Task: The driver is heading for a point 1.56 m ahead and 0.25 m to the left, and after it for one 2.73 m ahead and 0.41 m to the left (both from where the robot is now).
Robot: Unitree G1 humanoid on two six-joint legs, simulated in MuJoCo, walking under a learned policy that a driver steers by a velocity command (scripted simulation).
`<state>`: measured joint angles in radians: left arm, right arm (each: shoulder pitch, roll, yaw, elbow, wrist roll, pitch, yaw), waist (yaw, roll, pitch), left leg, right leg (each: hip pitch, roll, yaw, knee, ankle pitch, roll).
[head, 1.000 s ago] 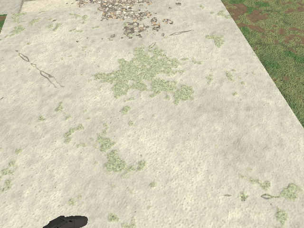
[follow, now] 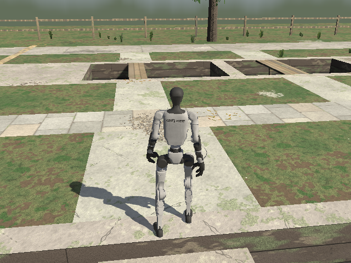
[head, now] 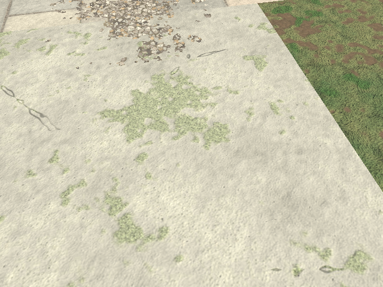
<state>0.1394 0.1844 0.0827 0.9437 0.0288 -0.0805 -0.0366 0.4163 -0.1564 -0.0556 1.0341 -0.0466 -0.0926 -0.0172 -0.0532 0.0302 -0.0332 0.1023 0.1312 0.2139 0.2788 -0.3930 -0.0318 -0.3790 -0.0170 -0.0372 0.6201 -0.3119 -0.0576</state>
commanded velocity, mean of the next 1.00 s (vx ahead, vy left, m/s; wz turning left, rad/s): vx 0.46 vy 0.00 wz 0.01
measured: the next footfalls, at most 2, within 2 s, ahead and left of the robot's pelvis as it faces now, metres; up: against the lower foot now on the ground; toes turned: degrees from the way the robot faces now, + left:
right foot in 0.02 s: +0.07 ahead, -0.13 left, +0.00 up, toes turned -2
left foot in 0.48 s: +0.43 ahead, +0.09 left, +0.00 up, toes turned +3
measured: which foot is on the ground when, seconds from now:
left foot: down 0.00-0.04, up 0.06-0.46, down 0.48-1.00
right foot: up 0.00-0.00, down 0.02-0.48, up 0.50-0.98, down 1.00-1.00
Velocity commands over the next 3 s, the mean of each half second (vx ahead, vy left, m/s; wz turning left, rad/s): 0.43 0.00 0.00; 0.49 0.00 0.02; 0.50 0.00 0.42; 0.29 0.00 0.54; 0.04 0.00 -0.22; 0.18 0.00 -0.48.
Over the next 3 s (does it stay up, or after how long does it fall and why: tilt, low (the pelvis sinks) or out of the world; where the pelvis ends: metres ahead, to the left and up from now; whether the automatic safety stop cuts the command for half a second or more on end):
stays up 1.13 0.06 0.02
